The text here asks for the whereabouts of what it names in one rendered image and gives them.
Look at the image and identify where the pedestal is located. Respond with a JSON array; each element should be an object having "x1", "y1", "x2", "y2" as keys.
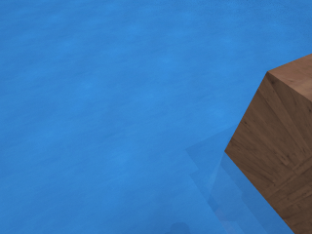
[{"x1": 224, "y1": 54, "x2": 312, "y2": 234}]

